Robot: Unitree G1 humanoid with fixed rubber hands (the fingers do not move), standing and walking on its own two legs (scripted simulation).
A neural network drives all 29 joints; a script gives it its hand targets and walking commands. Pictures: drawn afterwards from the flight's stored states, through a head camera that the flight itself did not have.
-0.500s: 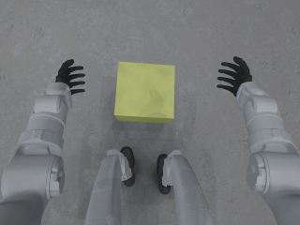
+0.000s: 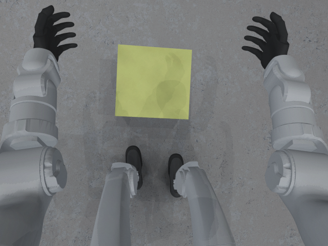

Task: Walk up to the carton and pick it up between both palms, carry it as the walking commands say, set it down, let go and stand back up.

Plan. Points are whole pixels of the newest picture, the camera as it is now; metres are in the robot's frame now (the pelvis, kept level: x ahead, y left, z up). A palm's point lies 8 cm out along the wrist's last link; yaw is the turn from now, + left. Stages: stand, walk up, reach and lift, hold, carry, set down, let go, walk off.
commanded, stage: reach and lift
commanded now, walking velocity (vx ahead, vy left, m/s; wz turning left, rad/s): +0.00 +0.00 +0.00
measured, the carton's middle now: (153, 86) +0.49 +0.00 -0.54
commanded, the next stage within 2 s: none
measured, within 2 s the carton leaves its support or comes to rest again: neither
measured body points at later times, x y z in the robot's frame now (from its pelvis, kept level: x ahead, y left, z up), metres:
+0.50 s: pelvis -0.02 +0.02 -0.13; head +0.32 +0.02 +0.17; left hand +0.52 +0.23 -0.27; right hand +0.50 -0.23 -0.26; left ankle +0.09 +0.11 -0.61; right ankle +0.04 -0.10 -0.61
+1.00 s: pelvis -0.06 +0.02 -0.25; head +0.32 +0.01 -0.02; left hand +0.52 +0.22 -0.42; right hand +0.50 -0.22 -0.41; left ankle +0.09 +0.11 -0.61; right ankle +0.04 -0.10 -0.61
